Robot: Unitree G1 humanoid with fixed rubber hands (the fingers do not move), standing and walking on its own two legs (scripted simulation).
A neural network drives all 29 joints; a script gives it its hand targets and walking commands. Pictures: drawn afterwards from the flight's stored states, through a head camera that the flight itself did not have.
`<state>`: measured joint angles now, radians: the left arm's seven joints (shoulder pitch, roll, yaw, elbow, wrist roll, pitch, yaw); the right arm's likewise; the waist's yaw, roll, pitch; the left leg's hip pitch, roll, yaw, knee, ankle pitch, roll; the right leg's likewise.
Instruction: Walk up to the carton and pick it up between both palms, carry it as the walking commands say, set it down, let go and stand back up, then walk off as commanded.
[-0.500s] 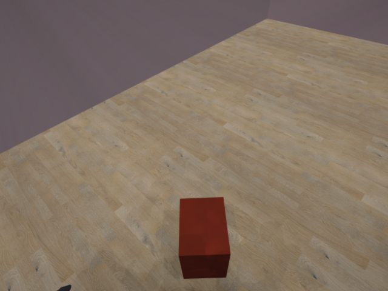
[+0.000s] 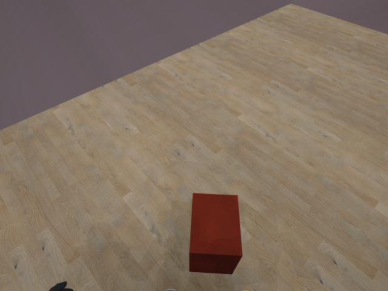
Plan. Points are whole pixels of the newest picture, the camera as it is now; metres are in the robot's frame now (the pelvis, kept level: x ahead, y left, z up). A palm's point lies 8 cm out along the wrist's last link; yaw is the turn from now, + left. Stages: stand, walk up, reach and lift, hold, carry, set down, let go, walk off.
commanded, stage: walk up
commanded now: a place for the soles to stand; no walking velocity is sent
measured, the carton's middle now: (212, 234) +0.47 -0.06 -0.60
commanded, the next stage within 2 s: reach and lift in 0.90 s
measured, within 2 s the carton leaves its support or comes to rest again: neither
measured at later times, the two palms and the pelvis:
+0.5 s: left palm out of the picture +0.11 +0.30 -0.07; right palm out of the picture +0.10 -0.35 -0.08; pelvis +0.00 -0.02 +0.00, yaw +1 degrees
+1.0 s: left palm out of the picture +0.12 +0.29 -0.07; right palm out of the picture +0.12 -0.34 -0.07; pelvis -0.01 -0.02 +0.00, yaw +1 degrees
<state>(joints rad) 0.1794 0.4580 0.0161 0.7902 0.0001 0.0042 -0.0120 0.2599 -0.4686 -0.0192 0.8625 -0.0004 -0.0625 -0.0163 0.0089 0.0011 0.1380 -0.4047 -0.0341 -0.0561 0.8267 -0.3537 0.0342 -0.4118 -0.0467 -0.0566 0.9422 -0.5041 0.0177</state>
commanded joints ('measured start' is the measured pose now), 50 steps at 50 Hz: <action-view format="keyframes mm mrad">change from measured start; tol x8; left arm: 1 67 145 79 26 1 -36 17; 7 -59 213 67 12 18 -56 17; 45 -67 160 57 16 6 -41 7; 46 -230 41 168 -430 63 52 -6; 50 -211 73 207 -306 74 124 -32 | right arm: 1 -92 -192 -51 -84 1 7 -12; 45 -132 -178 -19 17 -11 0 14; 46 -337 -11 -183 -437 -48 64 54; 50 -294 -70 -203 -314 -74 156 94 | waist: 1 40 73 -161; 3 16 -148 -153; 12 17 -37 -205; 45 11 -29 -136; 47 -7 -53 69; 50 23 -57 41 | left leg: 1 -46 173 -271 -234 216 98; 3 -112 30 -107 9 115 -14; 5 14 29 -6 -3 -122 -20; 10 141 119 -186 -225 217 55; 13 13 113 -190 -239 129 49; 22 -11 108 -198 -305 20 43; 45 -6 97 -180 -309 54 34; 46 -23 -22 103 -226 -139 -94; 50 105 -28 133 -221 -135 -62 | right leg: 1 254 2 45 -366 176 -79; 4 182 -315 427 -578 157 -218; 7 50 -230 245 -455 222 -169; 10 126 -100 104 -341 276 -84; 22 145 -88 122 -433 53 -92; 45 155 -87 125 -445 60 -94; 46 -89 49 -26 -389 0 -23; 50 -68 54 -15 -442 -118 -47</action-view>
